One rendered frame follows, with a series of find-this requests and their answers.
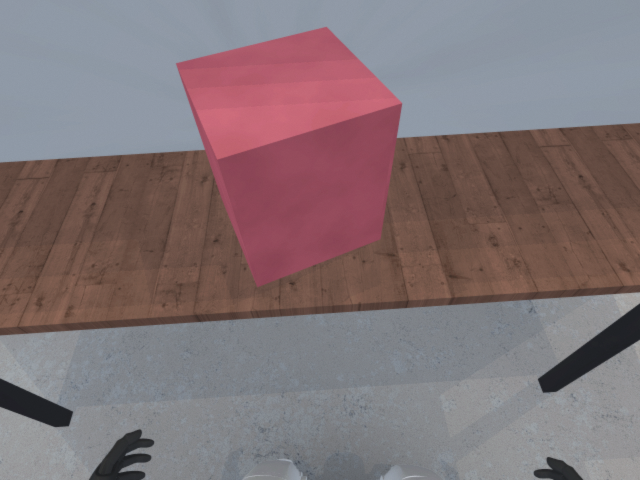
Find table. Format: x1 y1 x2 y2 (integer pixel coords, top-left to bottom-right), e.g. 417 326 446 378
0 123 640 427

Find robot left hand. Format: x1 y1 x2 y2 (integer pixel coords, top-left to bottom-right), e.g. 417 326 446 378
89 429 154 480

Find robot left thigh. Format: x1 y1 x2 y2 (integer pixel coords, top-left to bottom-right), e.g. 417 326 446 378
242 460 307 480

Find carton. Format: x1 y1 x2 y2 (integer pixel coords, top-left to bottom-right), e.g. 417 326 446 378
176 27 402 287

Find robot right hand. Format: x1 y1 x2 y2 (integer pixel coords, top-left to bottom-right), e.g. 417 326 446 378
534 457 583 480

